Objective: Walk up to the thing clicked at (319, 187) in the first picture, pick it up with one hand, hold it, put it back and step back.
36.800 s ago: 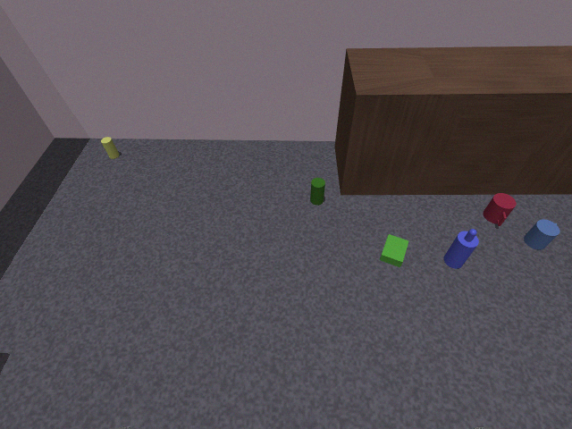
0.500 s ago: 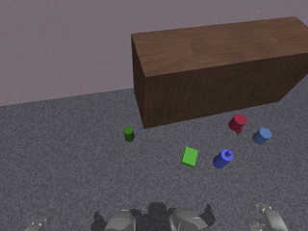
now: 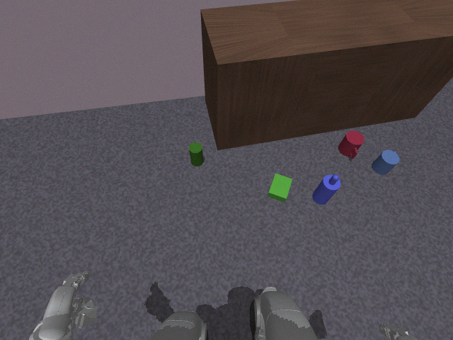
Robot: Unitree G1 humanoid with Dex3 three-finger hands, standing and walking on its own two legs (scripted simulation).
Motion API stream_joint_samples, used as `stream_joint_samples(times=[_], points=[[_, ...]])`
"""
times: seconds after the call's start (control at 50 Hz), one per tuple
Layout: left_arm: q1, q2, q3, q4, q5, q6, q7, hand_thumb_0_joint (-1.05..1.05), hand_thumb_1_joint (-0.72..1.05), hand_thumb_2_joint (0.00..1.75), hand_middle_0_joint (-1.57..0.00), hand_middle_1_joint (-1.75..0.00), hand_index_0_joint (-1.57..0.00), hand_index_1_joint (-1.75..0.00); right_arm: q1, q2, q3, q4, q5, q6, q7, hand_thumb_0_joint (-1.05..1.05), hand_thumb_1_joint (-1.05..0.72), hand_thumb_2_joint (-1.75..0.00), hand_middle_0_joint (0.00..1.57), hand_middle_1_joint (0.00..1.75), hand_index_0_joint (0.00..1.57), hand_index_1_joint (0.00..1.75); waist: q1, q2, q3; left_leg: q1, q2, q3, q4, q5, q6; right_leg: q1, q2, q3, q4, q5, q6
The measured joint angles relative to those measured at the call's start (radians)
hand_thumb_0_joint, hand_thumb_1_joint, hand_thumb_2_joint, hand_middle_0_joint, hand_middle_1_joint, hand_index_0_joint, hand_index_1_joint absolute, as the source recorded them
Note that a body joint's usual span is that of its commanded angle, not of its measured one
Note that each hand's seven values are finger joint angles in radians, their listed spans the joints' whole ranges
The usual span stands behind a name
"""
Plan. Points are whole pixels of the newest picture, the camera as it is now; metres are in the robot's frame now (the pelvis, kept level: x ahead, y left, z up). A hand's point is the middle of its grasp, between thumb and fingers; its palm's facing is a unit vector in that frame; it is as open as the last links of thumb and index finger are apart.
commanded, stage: step back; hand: left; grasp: from above
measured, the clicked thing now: (196, 154) +0.89 +0.15 -0.69
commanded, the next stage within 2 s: stand in 1.26 s
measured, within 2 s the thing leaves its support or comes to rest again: neither
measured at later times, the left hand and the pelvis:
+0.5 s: hand out of the picture -0.09 +0.24 -0.12, palm faces -0.04 -0.91 -0.41, open 7.4 cm; pelvis -0.13 -0.03 +0.02, yaw -4 degrees
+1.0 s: hand out of the picture +0.00 +0.23 -0.13, palm faces -0.01 -0.92 -0.39, open 7.4 cm; pelvis -0.10 -0.04 +0.01, yaw +0 degrees
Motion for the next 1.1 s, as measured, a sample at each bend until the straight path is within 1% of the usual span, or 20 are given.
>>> stream_joint_samples(times=[0.06, 0.1, 0.14, 0.2, 0.26, 0.3, 0.34, 0.36, 0.4, 0.44, 0.48, 0.6, 0.64, 0.68, 0.76, 0.86, 0.92, 0.98, 1.02, 1.1], points=[[0.002, -0.018, -0.007, 0.027, -0.008, 0.017, 0.003, 0.01, 0.91, 0.90, -0.20, -0.30, -0.20, -0.30, 0.004, 0.004, 0.015, -0.006, -0.006, 0.003, 0.015, 0.01, -0.90, -0.89, 0.21, 0.30, 0.20, 0.30, -0.019, 0.027, -0.018, -0.036, 0.041, -0.023, 0.014, 0.024, 0.013, -0.042, 0.100, 0.049, 0.222, -0.230, -0.009], [0.017, -0.026, -0.012, 0.040, -0.016, 0.022, -0.003, 0.01, 0.91, 0.90, -0.20, -0.30, -0.20, -0.30, 0.000, 0.002, 0.018, -0.009, -0.013, 0.003, 0.011, 0.01, -0.90, -0.89, 0.21, 0.30, 0.21, 0.30, -0.024, 0.046, -0.040, -0.050, 0.069, -0.033, -0.018, 0.061, 0.011, -0.054, 0.154, 0.086, 0.379, -0.256, -0.013], [0.039, -0.027, -0.012, 0.044, -0.019, 0.019, -0.008, 0.01, 0.91, 0.90, -0.21, -0.30, -0.20, -0.30, -0.014, -0.002, 0.017, -0.019, -0.014, 0.003, 0.007, 0.01, -0.90, -0.89, 0.21, 0.30, 0.21, 0.30, -0.013, 0.048, -0.060, -0.068, 0.088, -0.023, -0.051, 0.099, 0.005, -0.044, 0.175, 0.116, 0.469, -0.242, -0.012], [0.072, -0.023, -0.011, 0.064, -0.014, 0.003, -0.012, 0.01, 0.90, 0.90, -0.21, -0.30, -0.20, -0.30, -0.044, -0.011, 0.009, -0.037, -0.011, -0.006, 0.008, 0.01, -0.90, -0.89, 0.21, 0.30, 0.21, 0.30, -0.005, 0.050, -0.072, -0.101, 0.107, -0.011, -0.071, 0.141, 0.000, 0.038, 0.150, 0.114, 0.394, -0.231, 0.008], [0.110, -0.012, -0.013, 0.101, -0.010, -0.017, -0.018, 0.01, 0.90, 0.90, -0.21, -0.30, -0.20, -0.30, -0.075, -0.019, 0.004, -0.054, -0.012, -0.012, 0.017, 0.01, -0.90, -0.89, 0.21, 0.30, 0.21, 0.30, 0.001, 0.043, -0.083, -0.133, 0.119, 0.017, -0.059, 0.159, -0.001, 0.157, 0.098, 0.080, 0.141, -0.250, 0.020], [0.133, -0.011, -0.015, 0.139, -0.008, -0.035, -0.021, 0.01, 0.90, 0.90, -0.21, -0.30, -0.20, -0.30, -0.090, -0.029, 0.001, -0.060, -0.015, -0.006, 0.025, 0.01, -0.90, -0.89, 0.21, 0.30, 0.21, 0.30, 0.005, 0.050, -0.095, -0.161, 0.132, 0.034, -0.025, 0.156, -0.006, 0.249, 0.075, 0.045, -0.077, -0.231, 0.008], [0.137, -0.044, -0.014, 0.191, 0.003, -0.050, -0.019, 0.01, 0.91, 0.90, -0.20, -0.30, -0.20, -0.30, -0.097, -0.056, -0.011, -0.046, -0.012, 0.007, 0.026, 0.01, -0.90, -0.89, 0.21, 0.30, 0.21, 0.30, -0.012, 0.130, -0.083, -0.177, 0.168, -0.015, 0.032, 0.115, -0.001, 0.293, 0.121, 0.003, -0.148, -0.139, 0.001], [0.152, -0.056, -0.016, 0.203, 0.010, -0.053, -0.022, 0.01, 0.91, 0.90, -0.20, -0.30, -0.20, -0.30, -0.081, -0.060, -0.016, -0.034, -0.010, 0.014, 0.023, 0.01, -0.90, -0.89, 0.21, 0.30, 0.21, 0.30, -0.016, 0.149, -0.099, -0.187, 0.155, -0.050, 0.059, 0.039, -0.003, 0.295, 0.127, -0.009, -0.151, -0.131, -0.002], [0.192, -0.059, -0.019, 0.213, 0.022, -0.053, -0.027, 0.01, 0.90, 0.90, -0.21, -0.30, -0.20, -0.30, -0.040, -0.053, -0.018, -0.002, -0.006, 0.023, 0.022, 0.01, -0.90, -0.89, 0.21, 0.30, 0.20, 0.30, 0.020, 0.128, -0.151, -0.201, 0.096, -0.078, 0.133, -0.075, -0.022, 0.272, 0.101, 0.014, -0.135, -0.143, -0.024], [0.217, -0.063, -0.019, 0.226, 0.024, -0.055, -0.025, 0.01, 0.90, 0.90, -0.21, -0.30, -0.20, -0.30, -0.014, -0.057, -0.018, 0.026, 0.002, 0.020, 0.030, 0.01, -0.90, -0.89, 0.21, 0.30, 0.20, 0.30, 0.036, 0.117, -0.172, -0.193, 0.061, -0.097, 0.202, -0.066, -0.033, 0.272, 0.074, 0.026, -0.155, -0.121, -0.026], [0.220, -0.068, -0.017, 0.237, 0.020, -0.060, -0.024, 0.01, 0.90, 0.90, -0.21, -0.30, -0.20, -0.30, 0.015, -0.067, -0.021, 0.043, 0.005, 0.010, 0.032, 0.01, -0.90, -0.89, 0.21, 0.30, 0.20, 0.30, 0.021, 0.132, -0.180, -0.181, 0.049, -0.122, 0.225, -0.038, -0.039, 0.279, 0.065, 0.008, -0.188, -0.092, -0.009], [0.185, -0.041, -0.004, 0.199, 0.022, -0.080, -0.036, 0.01, 0.90, 0.90, -0.21, -0.30, -0.20, -0.30, 0.091, -0.060, -0.018, 0.104, -0.005, -0.005, 0.050, 0.01, -0.90, -0.90, 0.21, 0.30, 0.20, 0.30, 0.009, 0.137, -0.175, -0.065, 0.084, -0.060, 0.036, -0.078, -0.049, 0.264, 0.044, -0.058, -0.190, -0.094, 0.003], [0.166, -0.020, -0.001, 0.188, 0.014, -0.077, -0.036, 0.01, 0.90, 0.90, -0.21, -0.30, -0.20, -0.30, 0.093, -0.040, -0.019, 0.120, -0.007, -0.017, 0.051, 0.01, -0.90, -0.90, 0.21, 0.30, 0.20, 0.30, 0.011, 0.102, -0.155, -0.016, 0.066, -0.036, -0.070, 0.040, -0.034, 0.255, 0.016, -0.061, -0.154, -0.114, 0.015], [0.163, -0.002, 0.000, 0.186, 0.006, -0.070, -0.032, 0.01, 0.90, 0.90, -0.21, -0.30, -0.20, -0.30, 0.081, -0.015, -0.020, 0.119, -0.013, -0.035, 0.049, 0.01, -0.90, -0.89, 0.21, 0.30, 0.20, 0.30, 0.022, 0.048, -0.134, 0.013, 0.037, 0.000, -0.103, 0.086, -0.015, 0.227, -0.014, -0.026, -0.076, -0.127, -0.001], [0.145, -0.003, -0.009, 0.210, -0.002, -0.050, -0.035, 0.01, 0.90, 0.90, -0.20, -0.30, -0.20, -0.30, 0.089, -0.005, -0.021, 0.085, -0.012, -0.065, 0.050, 0.01, -0.90, -0.89, 0.21, 0.30, 0.20, 0.30, -0.015, 0.059, -0.147, 0.019, 0.058, -0.020, -0.108, 0.071, 0.012, 0.116, 0.044, -0.006, 0.157, -0.246, -0.036], [0.117, -0.001, -0.009, 0.194, -0.007, -0.070, -0.046, 0.01, 0.91, 0.90, -0.20, -0.30, -0.20, -0.30, 0.087, -0.009, -0.017, 0.068, -0.006, -0.075, 0.044, 0.01, -0.90, -0.89, 0.21, 0.30, 0.21, 0.30, -0.024, 0.052, -0.136, 0.052, 0.073, -0.029, -0.148, 0.082, -0.007, 0.053, 0.027, -0.019, 0.099, -0.178, -0.026], [0.101, -0.009, -0.010, 0.198, -0.011, -0.081, -0.043, 0.01, 0.91, 0.90, -0.20, -0.30, -0.20, -0.30, 0.071, -0.021, -0.013, 0.063, -0.003, -0.062, 0.038, 0.01, -0.90, -0.89, 0.21, 0.30, 0.21, 0.30, -0.027, 0.059, -0.127, 0.051, 0.082, -0.030, -0.114, 0.054, -0.022, 0.076, 0.025, -0.036, -0.046, -0.102, -0.014], [0.086, -0.026, -0.011, 0.213, -0.010, -0.095, -0.029, 0.01, 0.91, 0.90, -0.20, -0.30, -0.20, -0.30, 0.046, -0.036, -0.006, 0.063, 0.013, -0.040, 0.029, 0.01, -0.90, -0.89, 0.21, 0.30, 0.20, 0.30, -0.023, 0.087, -0.120, 0.024, 0.105, -0.039, -0.007, -0.016, -0.042, 0.128, 0.051, -0.058, -0.167, 0.057, -0.007], [0.075, -0.049, -0.019, 0.224, -0.002, -0.096, -0.024, 0.01, 0.91, 0.90, -0.20, -0.30, -0.20, -0.30, 0.030, -0.039, -0.003, 0.072, 0.022, -0.024, 0.016, 0.01, -0.90, -0.89, 0.21, 0.30, 0.20, 0.30, -0.027, 0.121, -0.126, -0.007, 0.108, -0.085, 0.072, -0.078, -0.030, 0.126, 0.065, -0.083, -0.139, 0.031, -0.007], [0.055, -0.077, -0.037, 0.228, 0.005, -0.088, -0.028, 0.01, 0.90, 0.90, -0.21, -0.30, -0.20, -0.30, 0.014, -0.032, 0.005, 0.091, 0.021, -0.016, 0.016, 0.01, -0.90, -0.90, 0.21, 0.30, 0.20, 0.30, -0.006, 0.118, -0.149, -0.048, 0.079, -0.071, 0.171, -0.186, -0.023, 0.121, 0.037, -0.083, -0.123, 0.000, -0.014]])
